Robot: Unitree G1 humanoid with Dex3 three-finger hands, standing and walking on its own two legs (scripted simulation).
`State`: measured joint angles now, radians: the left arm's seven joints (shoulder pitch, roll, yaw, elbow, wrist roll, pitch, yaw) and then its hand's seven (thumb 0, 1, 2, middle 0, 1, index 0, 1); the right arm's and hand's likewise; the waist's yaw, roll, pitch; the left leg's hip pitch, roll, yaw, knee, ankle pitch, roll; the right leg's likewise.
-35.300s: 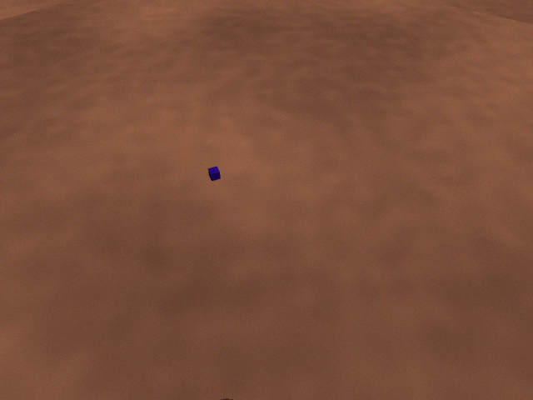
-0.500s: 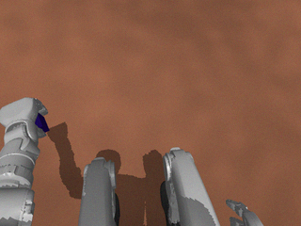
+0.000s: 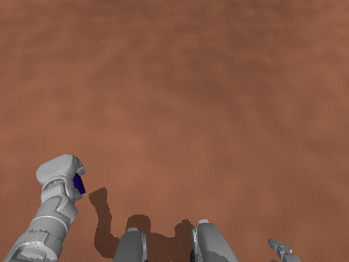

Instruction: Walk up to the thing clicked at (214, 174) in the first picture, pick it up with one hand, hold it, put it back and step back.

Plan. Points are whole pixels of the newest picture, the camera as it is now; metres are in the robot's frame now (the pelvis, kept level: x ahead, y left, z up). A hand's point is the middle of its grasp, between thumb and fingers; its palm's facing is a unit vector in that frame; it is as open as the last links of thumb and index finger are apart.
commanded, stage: lift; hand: left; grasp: from above
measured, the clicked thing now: (70, 185) +0.35 +0.26 -0.12
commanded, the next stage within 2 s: hold in 0.56 s
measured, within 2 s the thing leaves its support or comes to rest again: neither
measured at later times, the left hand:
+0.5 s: hand (63, 163) +0.36 +0.22 +0.01, palm faces -0.41 -0.22 -0.88, open 7.5 cm
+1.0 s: hand (58, 152) +0.36 +0.22 +0.06, palm faces -0.39 -0.19 -0.90, open 7.5 cm
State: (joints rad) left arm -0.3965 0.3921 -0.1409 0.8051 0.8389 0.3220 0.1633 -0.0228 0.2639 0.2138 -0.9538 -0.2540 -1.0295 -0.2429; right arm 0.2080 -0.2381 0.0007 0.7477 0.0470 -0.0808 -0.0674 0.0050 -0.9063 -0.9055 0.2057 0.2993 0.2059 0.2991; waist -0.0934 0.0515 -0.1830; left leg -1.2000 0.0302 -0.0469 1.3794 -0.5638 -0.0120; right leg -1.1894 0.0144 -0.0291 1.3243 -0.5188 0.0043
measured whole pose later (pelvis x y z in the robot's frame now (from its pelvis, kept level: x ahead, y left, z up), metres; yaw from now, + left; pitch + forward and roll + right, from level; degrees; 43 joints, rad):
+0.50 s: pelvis +0.04 +0.00 +0.09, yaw +1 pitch +12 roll -1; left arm -0.37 0.30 -0.19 0.86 0.84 0.33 0.19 -0.03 0.26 0.22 -0.97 -0.22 -1.04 -0.23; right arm 0.28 -0.24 -0.01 0.78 0.05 -0.09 -0.05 0.01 -0.90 -0.90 0.21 0.30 0.21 0.30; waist -0.07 0.05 -0.10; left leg -0.68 0.02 -0.02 0.89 -0.43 -0.01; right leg -0.68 0.01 -0.01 0.86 -0.39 0.01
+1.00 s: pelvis +0.05 +0.00 +0.12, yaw +1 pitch +7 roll +0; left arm -0.33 0.27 -0.24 0.78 0.86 0.37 0.14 -0.03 0.25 0.23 -0.97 -0.21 -1.04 -0.22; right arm 0.24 -0.26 -0.02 0.75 0.05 -0.07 -0.02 0.01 -0.90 -0.90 0.20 0.30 0.20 0.30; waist -0.04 0.06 -0.09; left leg -0.45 0.01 0.00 0.69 -0.36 -0.01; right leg -0.47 -0.01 0.00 0.68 -0.34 0.01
